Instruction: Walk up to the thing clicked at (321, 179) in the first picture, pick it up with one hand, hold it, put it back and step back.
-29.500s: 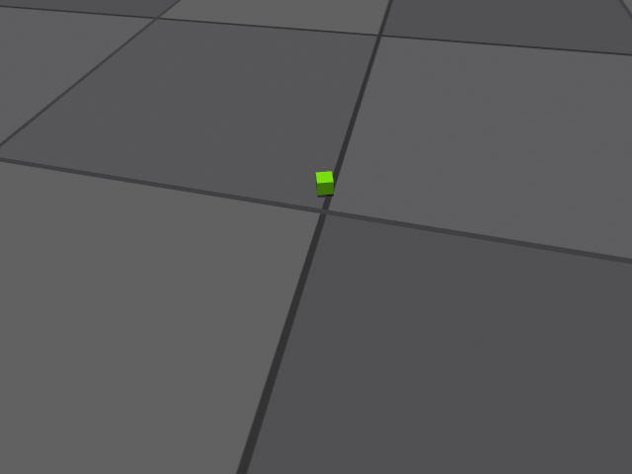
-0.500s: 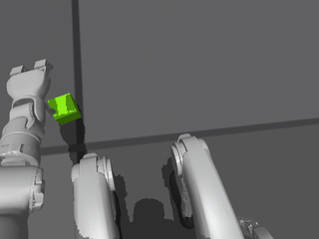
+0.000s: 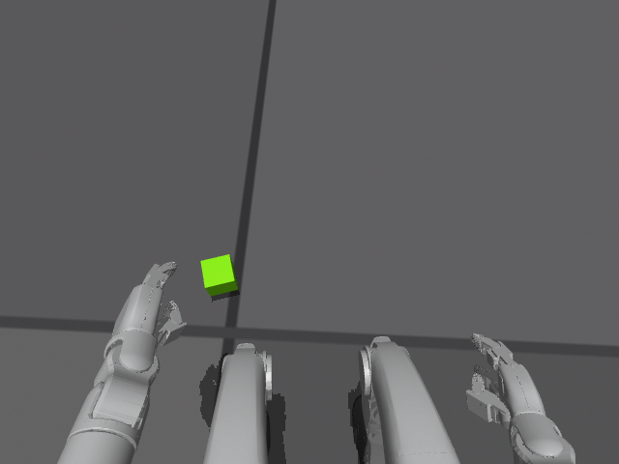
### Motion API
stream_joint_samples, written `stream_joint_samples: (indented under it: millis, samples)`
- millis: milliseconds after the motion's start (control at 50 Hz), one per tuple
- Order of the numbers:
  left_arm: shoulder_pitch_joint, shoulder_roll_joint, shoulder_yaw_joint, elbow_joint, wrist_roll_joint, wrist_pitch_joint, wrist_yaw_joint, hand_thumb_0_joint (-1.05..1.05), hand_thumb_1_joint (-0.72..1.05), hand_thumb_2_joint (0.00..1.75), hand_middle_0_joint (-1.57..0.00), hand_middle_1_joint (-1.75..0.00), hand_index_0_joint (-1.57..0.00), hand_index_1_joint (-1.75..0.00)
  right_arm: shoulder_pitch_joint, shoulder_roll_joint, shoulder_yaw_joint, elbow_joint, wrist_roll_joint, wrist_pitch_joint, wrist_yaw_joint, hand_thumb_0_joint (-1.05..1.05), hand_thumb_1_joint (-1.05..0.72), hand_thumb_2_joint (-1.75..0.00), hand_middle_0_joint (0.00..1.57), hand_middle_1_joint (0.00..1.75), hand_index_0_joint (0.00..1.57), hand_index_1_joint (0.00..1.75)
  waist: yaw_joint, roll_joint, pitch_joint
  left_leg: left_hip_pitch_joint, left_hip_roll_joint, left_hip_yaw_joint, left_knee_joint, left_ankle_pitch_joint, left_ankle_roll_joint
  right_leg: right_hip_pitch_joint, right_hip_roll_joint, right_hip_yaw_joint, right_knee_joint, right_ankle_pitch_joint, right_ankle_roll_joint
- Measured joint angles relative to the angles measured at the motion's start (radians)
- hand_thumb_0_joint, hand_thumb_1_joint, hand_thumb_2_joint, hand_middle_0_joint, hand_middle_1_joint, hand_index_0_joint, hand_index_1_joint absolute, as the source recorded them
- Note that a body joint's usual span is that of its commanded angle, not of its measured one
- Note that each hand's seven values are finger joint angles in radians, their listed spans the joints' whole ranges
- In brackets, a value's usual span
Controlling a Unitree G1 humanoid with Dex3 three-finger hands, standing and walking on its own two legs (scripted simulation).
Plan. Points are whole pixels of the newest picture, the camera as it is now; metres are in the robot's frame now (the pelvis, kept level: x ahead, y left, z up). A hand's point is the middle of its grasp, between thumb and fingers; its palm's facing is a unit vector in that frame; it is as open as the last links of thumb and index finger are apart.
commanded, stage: home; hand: left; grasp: from above
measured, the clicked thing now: (219, 275) +0.52 +0.22 -0.52
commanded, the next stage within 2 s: none
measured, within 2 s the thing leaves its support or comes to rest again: neither
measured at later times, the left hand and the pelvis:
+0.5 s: hand (117, 356) +0.24 +0.19 +0.10, palm faces +0.09 -0.97 -0.22, open 7.4 cm; pelvis +0.06 +0.00 +0.15, yaw +2 degrees
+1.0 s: hand (109, 363) +0.23 +0.19 +0.11, palm faces +0.08 -0.98 -0.21, open 7.5 cm; pelvis +0.08 +0.00 +0.16, yaw +2 degrees
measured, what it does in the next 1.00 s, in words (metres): rises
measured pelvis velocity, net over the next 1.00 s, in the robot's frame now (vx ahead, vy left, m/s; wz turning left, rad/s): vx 0.08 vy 0.00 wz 0.04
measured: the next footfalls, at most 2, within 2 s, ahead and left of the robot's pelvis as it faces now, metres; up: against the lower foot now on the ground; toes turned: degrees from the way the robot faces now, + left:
none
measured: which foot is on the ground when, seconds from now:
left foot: down 0.00-1.00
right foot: down 0.00-1.00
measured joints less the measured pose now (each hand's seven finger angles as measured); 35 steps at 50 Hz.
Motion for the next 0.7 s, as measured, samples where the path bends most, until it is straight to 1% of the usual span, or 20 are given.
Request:
stream_joint_samples:
  millis: [80,140,240,320,400,460,580,700]
  samples:
    - [0.1,-0.023,0.001,-0.076,-0.11,0.051,0.004,0.01,0.89,0.9,-0.21,-0.3,-0.21,-0.3,0.013,0.019,0.021,-0.009,0.005,-0.021,-0.023,0.01,-0.9,-0.9,0.2,0.29,0.2,0.3,-0.002,0.001,0.004,0.131,0.006,0.005,-0.102,0.015,0.002,0.129,0.002,0.0,-0.102,0.016,-0.001]
    - [0.169,-0.041,0.005,-0.131,-0.174,0.086,0.009,0.01,0.89,0.9,-0.2,-0.3,-0.21,-0.3,0.035,0.03,0.036,-0.016,0.008,-0.036,-0.042,0.01,-0.9,-0.9,0.2,0.3,0.2,0.3,-0.003,0.003,0.01,0.234,0.01,0.008,-0.182,0.026,0.003,0.233,0.003,-0.001,-0.183,0.029,-0.002]
    - [0.272,-0.077,0.025,-0.211,-0.257,0.143,0.01,0.01,0.9,0.9,-0.2,-0.3,-0.21,-0.3,0.09,0.04,0.056,-0.021,0.011,-0.06,-0.078,0.01,-0.9,-0.9,0.2,0.3,0.2,0.3,-0.005,0.006,0.016,0.401,0.016,0.011,-0.32,0.051,0.003,0.402,0.005,-0.005,-0.326,0.055,-0.003]
    - [0.355,-0.1,0.045,-0.283,-0.303,0.179,0.008,0.01,0.9,0.9,-0.2,-0.3,-0.2,-0.3,0.139,0.042,0.062,-0.027,0.01,-0.079,-0.106,0.01,-0.9,-0.9,0.2,0.3,0.2,0.3,-0.005,0.01,0.021,0.526,0.019,0.014,-0.424,0.07,0.005,0.53,0.006,-0.007,-0.434,0.077,-0.004]
    - [0.449,-0.113,0.055,-0.368,-0.334,0.21,0.002,0.01,0.9,0.9,-0.2,-0.3,-0.2,-0.3,0.183,0.039,0.059,-0.039,0.007,-0.096,-0.13,0.02,-0.9,-0.9,0.2,0.3,0.2,0.3,-0.003,0.016,0.027,0.644,0.024,0.018,-0.52,0.089,0.007,0.649,0.008,-0.007,-0.535,0.099,-0.003]
    - [0.52,-0.118,0.057,-0.433,-0.346,0.226,-0.007,0.01,0.9,0.9,-0.2,-0.3,-0.2,-0.3,0.208,0.034,0.053,-0.05,0.003,-0.112,-0.144,0.02,-0.9,-0.9,0.2,0.3,0.2,0.3,0.002,0.023,0.026,0.719,0.025,0.021,-0.582,0.102,0.009,0.725,0.009,-0.006,-0.6,0.114,-0.002]
    - [0.62,-0.115,0.056,-0.517,-0.348,0.235,-0.034,0.01,0.9,0.9,-0.2,-0.3,-0.2,-0.3,0.221,0.026,0.04,-0.063,-0.006,-0.141,-0.161,0.02,-0.9,-0.9,0.2,0.3,0.2,0.3,0.013,0.034,0.021,0.816,0.025,0.025,-0.657,0.115,0.012,0.823,0.007,-0.005,-0.678,0.128,0.0]
    - [0.635,-0.113,0.053,-0.515,-0.341,0.233,-0.06,0.01,0.9,0.9,-0.2,-0.3,-0.2,-0.3,0.199,0.022,0.036,-0.062,-0.017,-0.172,-0.163,0.02,-0.9,-0.9,0.2,0.3,0.2,0.3,0.024,0.029,0.026,0.854,0.021,0.024,-0.678,0.117,0.012,0.862,0.003,-0.008,-0.696,0.127,0.0]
